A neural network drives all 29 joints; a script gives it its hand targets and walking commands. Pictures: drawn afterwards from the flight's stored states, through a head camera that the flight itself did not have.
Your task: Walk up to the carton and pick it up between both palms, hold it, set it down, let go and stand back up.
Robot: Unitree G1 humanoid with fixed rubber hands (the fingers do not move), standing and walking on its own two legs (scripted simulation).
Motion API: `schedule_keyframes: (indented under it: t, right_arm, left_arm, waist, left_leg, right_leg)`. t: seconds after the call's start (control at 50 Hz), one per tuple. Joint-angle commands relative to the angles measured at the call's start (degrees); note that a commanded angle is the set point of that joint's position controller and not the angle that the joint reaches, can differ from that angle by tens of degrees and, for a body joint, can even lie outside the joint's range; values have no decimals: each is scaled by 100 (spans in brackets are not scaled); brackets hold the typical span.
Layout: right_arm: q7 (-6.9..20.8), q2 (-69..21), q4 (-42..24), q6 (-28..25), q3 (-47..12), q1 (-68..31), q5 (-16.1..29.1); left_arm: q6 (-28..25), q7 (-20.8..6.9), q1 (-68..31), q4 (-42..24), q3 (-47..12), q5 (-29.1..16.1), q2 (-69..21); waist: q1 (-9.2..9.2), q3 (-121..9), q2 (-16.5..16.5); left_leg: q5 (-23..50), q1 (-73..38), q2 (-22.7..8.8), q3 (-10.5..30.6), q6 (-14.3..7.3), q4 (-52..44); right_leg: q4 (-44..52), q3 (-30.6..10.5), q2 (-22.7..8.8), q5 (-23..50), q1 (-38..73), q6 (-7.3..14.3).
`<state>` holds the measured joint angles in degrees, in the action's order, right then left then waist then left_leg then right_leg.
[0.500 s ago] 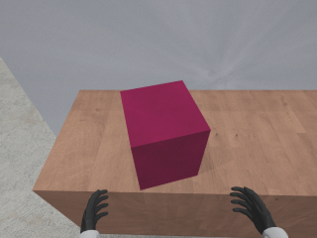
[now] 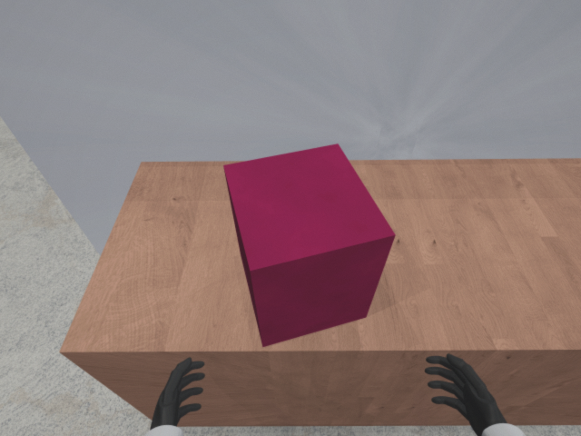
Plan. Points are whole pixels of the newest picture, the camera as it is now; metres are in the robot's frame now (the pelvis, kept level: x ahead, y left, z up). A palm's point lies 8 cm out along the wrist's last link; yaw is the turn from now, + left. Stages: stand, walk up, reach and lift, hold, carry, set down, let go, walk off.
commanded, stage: set down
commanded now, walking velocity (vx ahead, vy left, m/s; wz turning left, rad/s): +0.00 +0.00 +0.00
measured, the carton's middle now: (299, 246) +0.42 +0.03 -0.02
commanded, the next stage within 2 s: let go in 1.04 s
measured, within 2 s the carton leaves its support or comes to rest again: neither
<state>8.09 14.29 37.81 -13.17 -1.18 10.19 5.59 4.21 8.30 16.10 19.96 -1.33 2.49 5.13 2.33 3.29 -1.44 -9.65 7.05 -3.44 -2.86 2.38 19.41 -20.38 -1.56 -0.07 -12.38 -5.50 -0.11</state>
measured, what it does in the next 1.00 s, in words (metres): stands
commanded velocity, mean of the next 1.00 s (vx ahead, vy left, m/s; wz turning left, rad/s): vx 0.00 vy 0.00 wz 0.00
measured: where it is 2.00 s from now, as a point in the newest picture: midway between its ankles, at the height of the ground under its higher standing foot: outside the picture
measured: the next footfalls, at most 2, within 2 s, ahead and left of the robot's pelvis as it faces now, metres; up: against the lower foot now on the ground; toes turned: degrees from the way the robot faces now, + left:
none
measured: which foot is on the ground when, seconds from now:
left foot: down 0.00-1.00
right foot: down 0.00-1.00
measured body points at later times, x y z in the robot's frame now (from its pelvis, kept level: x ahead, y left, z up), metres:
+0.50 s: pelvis +0.01 -0.01 +0.00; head +0.02 +0.00 +0.45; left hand +0.16 +0.23 -0.09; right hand +0.17 -0.22 -0.09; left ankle +0.01 +0.14 -0.75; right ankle -0.01 -0.12 -0.75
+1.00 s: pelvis +0.01 +0.00 +0.00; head +0.03 +0.01 +0.45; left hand +0.16 +0.24 -0.10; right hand +0.17 -0.21 -0.10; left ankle +0.01 +0.14 -0.75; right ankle -0.01 -0.12 -0.75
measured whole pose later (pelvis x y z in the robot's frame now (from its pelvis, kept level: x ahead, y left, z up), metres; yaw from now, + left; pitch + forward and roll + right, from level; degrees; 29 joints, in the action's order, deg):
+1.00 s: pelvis +0.01 +0.00 +0.00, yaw +0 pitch -3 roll +0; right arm 0.2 8.8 43.2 -13.6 -0.1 10.8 -1.0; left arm 7.2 0.4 12.8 29.6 2.9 1.4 10.1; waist 1.0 5.1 -1.4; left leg -11.6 5.6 -3.4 -3.0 2.3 20.7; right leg -20.7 -1.7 -0.2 -13.8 -3.6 -0.4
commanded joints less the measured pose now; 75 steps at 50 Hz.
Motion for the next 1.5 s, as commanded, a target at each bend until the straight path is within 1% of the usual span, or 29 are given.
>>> schedule_keyframes:
  t: [0.0, 0.04, 0.08, 0.1, 0.14, 0.16, 0.2, 0.22, 0.26, 0.28, 0.36, 0.44, 0.46, 0.5, 0.58, 0.62, 0.64, 0.66, 0.72, 0.76, 0.84, 0.86, 0.9, 0.92, 0.96, 1.08, 1.28, 1.32, 1.48]
  right_arm:
    - [-177, 750, -1046, -330, 281, -563, -71]
    - [-187, 824, -904, -369, 467, -457, 20]
    - [-150, 989, -1165, -388, 545, -792, 33]
    - [-392, 411, -254, -155, 257, -365, -334]
    - [-308, 799, -898, -303, 352, -425, -144]
    - [-404, 542, -750, -241, 282, -289, -188]
    - [-443, 581, -976, -365, 255, -313, -88]
    - [-501, 433, -539, -253, 228, -194, -202]
    - [-555, 472, -478, -276, 229, -163, -172]
    - [-622, 336, -557, -314, 193, -44, -300]
    - [-637, 374, -459, -239, 357, -284, -289]
    - [-716, 190, -542, -251, 241, -398, -458]
    - [-632, 435, -931, -395, 443, -480, -358]
    - [-694, 112, -460, -283, 159, -311, -449]
    - [-690, 438, -810, -369, 354, -431, -429]
    - [-921, -90, 4, -129, 268, -254, -737]
    - [-785, 256, -719, -312, 370, -448, -525]
    - [-835, 64, -394, -221, 297, -333, -625]
    - [-724, 220, -366, -280, 371, -226, -504]
    - [-876, -47, -198, -224, 218, -370, -697]
    - [-696, 292, -377, -383, 406, -280, -409]
    - [-811, 115, -167, -309, 323, -366, -622]
    - [-794, 169, -216, -362, 369, -308, -680]
    - [-848, 78, -2, -364, 364, -173, -657]
    - [-902, 70, -146, -310, 325, -380, -685]
    - [-832, 138, -233, -406, 460, -410, -689]
    - [-843, 164, -139, -345, 327, -525, -644]
    - [-795, 210, -11, -347, 350, -441, -583]
    - [-831, 292, 51, -252, 388, -534, -644]
  left_arm:
    - [-280, -23, -455, -1195, 494, 66, 621]
    - [-347, -11, -484, -1293, 237, -128, 541]
    - [-454, 64, -616, -1353, 220, -260, 527]
    - [-154, -270, -699, 15, 349, -189, 729]
    - [-209, -182, -290, -681, 391, -211, 677]
    - [-156, -341, -283, -295, 397, -222, 728]
    - [-310, -292, -464, -996, 460, -273, 785]
    - [-174, -401, -417, -306, 489, -168, 729]
    - [-196, -456, -473, -513, 497, -210, 859]
    - [-247, -498, -348, -506, 583, -162, 934]
    - [-144, -488, -620, -605, 555, -74, 984]
    - [-73, -567, -773, -55, 605, -146, 1063]
    - [-169, -419, -711, -872, 551, -273, 1032]
    - [-31, -607, -640, 32, 628, -129, 1101]
    - [-110, -495, -619, -642, 572, -212, 1054]
    - [98, -789, -878, 543, 682, -68, 1259]
    - [-57, -570, -846, -565, 680, -82, 1093]
    - [79, -683, -815, -64, 585, -167, 1089]
    - [-16, -578, -736, -370, 597, -136, 993]
    - [99, -759, -831, 405, 625, -182, 1128]
    - [29, -549, -691, -610, 599, -70, 1013]
    - [86, -709, -772, -75, 545, -169, 1092]
    - [32, -692, -686, 75, 609, -109, 1040]
    - [81, -787, -601, 249, 615, -34, 1056]
    - [130, -831, -767, 272, 662, -100, 1154]
    - [20, -710, -884, -80, 629, -126, 1117]
    - [91, -826, -922, 174, 545, -267, 1096]
    - [104, -793, -833, 268, 583, -114, 1023]
    - [139, -782, -1034, 140, 549, -127, 1078]
  waist:
    - [327, -862, 58]
    - [33, -881, 109]
    - [50, -1071, -227]
    - [-126, -284, -290]
    - [69, -718, -170]
    - [-90, -617, -342]
    - [2, -807, -125]
    - [-133, -524, -192]
    - [-136, -577, 117]
    - [-133, -658, -168]
    - [-98, -449, 264]
    - [-100, -289, 7]
    - [-10, -661, 324]
    - [-55, -343, 17]
    - [-21, -949, 199]
    - [-223, -146, -21]
    - [106, -653, 291]
    - [-169, -434, 13]
    - [-110, -705, 275]
    - [-105, -501, -170]
    - [-50, -1128, 681]
    - [-209, -708, 170]
    - [-32, -750, 259]
    - [-233, -499, 168]
    - [-221, -403, 45]
    - [-130, -791, 392]
    - [-176, -760, -64]
    - [-65, -605, 266]
    - [-224, -507, 113]
  left_leg:
    - [1209, -700, 329, -263, -123, -160]
    - [1202, -782, 310, -114, -72, -138]
    - [1134, -727, 242, -111, -90, -159]
    - [574, -532, 381, -269, -169, -156]
    - [1338, -781, 349, -184, -117, -62]
    - [1141, -725, 372, -203, -144, -120]
    - [1551, -886, 376, -178, -132, -65]
    - [1332, -737, 422, -237, -105, -88]
    - [1478, -904, 383, -179, -43, -8]
    - [1634, -838, 415, -209, -97, 14]
    - [1137, -926, 380, -144, -32, -105]
    - [879, -709, 370, -249, -108, -76]
    - [1229, -860, 326, -199, -44, -42]
    - [1111, -857, 356, -221, -138, -6]
    - [1190, -1052, 296, -189, -86, -21]
    - [464, -703, 408, -278, -173, -36]
    - [957, -926, 327, -250, -115, -81]
    - [872, -960, 343, -228, -171, -57]
    - [1153, -987, 304, -173, -76, -48]
    - [923, -927, 374, -302, -140, 6]
    - [1497, -1150, 255, -162, 24, 57]
    - [1220, -1039, 331, -212, -57, 120]
    - [1844, -1165, 285, -213, -10, 194]
    - [1583, -1098, 343, -173, -17, 153]
    - [1350, -998, 330, -232, -60, 155]
    - [1575, -1152, 292, -216, 55, 193]
    - [1495, -1015, 323, -152, -88, 240]
    - [1695, -1139, 327, -138, -44, 320]
    - [1429, -955, 313, -166, -25, 271]
  right_leg:
    - [411, 60, 189, 646, -368, 160]
    - [411, 183, 241, 595, -419, 180]
    - [397, 326, 316, 348, -528, 240]
    - [622, -13, 21, 76, -528, 137]
    - [498, 154, 147, 918, -552, 182]
    - [545, 147, 124, 830, -451, 97]
    - [436, 171, 188, 1292, -431, 84]
    - [511, 111, 147, 1051, -368, 91]
    - [429, 157, 109, 1387, -453, 81]
    - [448, 138, 129, 1603, -291, 48]
    - [552, 122, 77, 924, -533, 80]
    - [513, 51, 100, 716, -547, 47]
    - [412, 218, 109, 1032, -621, 90]
    - [532, 96, 60, 935, -596, 49]
    - [409, 278, 141, 1060, -450, 103]
    - [625, -13, -48, 568, -548, -31]
    - [404, 238, 125, 835, -578, 44]
    - [518, 158, 57, 775, -670, 43]
    - [365, 315, 195, 975, -525, 114]
    - [504, 197, 98, 780, -508, 13]
    - [277, 415, 249, 1046, -489, 187]
    - [441, 323, 162, 866, -619, 104]
    - [341, 330, 179, 1362, -512, 91]
    - [470, 243, 150, 1346, -528, 79]
    - [463, 243, 162, 1105, -527, 42]
    - [223, 333, 193, 1223, -469, 52]
    - [265, 356, 187, 1390, -482, 30]
    - [256, 333, 183, 1496, -572, 53]
    - [159, 379, 180, 1153, -521, 34]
